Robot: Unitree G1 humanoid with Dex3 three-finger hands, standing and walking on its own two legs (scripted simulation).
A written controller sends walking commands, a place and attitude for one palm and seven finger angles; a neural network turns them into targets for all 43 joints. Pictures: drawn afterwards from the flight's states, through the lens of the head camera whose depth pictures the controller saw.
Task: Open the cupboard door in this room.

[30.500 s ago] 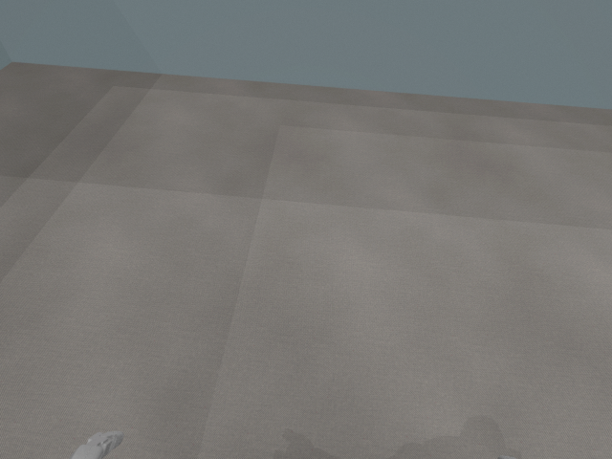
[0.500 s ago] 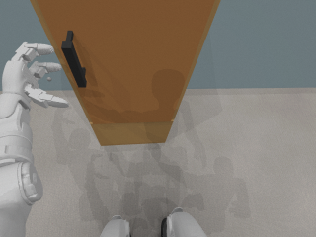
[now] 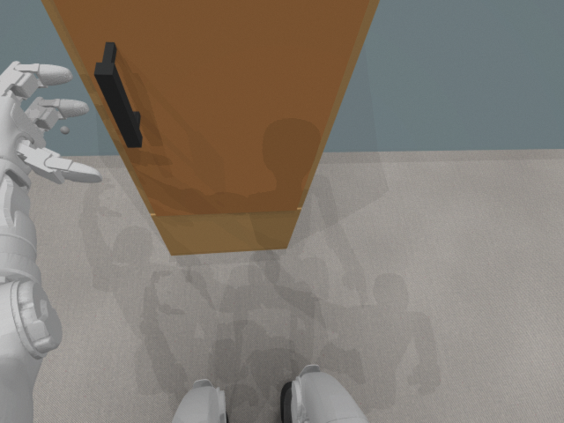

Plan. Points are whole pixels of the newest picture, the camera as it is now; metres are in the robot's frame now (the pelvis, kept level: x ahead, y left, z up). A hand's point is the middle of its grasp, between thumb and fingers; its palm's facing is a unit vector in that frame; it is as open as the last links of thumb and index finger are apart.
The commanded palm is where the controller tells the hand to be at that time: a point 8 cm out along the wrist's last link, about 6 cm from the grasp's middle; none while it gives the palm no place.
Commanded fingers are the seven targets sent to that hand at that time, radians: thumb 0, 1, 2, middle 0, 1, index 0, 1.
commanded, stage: slide the fingers in behind the handle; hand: left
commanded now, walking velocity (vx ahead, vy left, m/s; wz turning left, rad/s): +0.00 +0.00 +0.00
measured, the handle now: (123, 99) +0.55 +0.19 +0.07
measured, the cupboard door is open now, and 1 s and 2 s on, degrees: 0 0 0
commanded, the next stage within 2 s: close the thumb around the handle in 1.50 s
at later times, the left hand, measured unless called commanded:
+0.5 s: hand (94, 125) +0.50 +0.22 +0.07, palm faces +0.00 -1.00 -0.01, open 14.0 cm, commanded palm +0.47 +0.25 +0.07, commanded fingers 0.00 -0.50 0.30 -0.30 -1.20 -0.30 -1.20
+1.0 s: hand (130, 128) +0.49 +0.17 +0.07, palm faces +0.01 -1.00 -0.03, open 14.0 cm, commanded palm +0.47 +0.21 +0.07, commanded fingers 0.00 -0.50 0.30 -0.30 -1.20 -0.30 -1.20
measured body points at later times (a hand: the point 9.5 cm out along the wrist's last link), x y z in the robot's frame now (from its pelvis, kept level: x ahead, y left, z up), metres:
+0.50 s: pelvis +0.01 +0.01 +0.00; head +0.13 +0.03 +0.43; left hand +0.49 +0.27 +0.08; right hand +0.02 -0.26 -0.11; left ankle +0.00 +0.10 -0.67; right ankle +0.03 -0.12 -0.67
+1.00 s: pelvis +0.00 -0.01 +0.00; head +0.12 +0.00 +0.44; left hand +0.49 +0.23 +0.08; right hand +0.02 -0.27 -0.11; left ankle +0.00 +0.10 -0.67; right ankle +0.03 -0.12 -0.67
